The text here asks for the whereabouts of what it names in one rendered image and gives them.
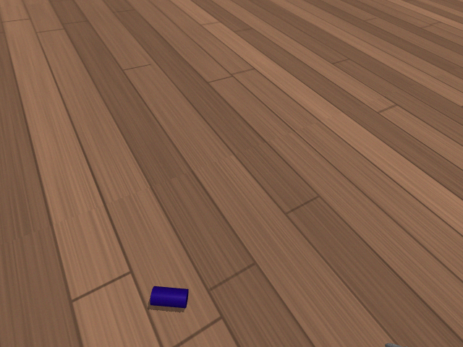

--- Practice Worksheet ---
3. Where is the can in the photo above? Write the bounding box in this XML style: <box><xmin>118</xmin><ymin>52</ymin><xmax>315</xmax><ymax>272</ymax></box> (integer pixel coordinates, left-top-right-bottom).
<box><xmin>150</xmin><ymin>286</ymin><xmax>189</xmax><ymax>308</ymax></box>

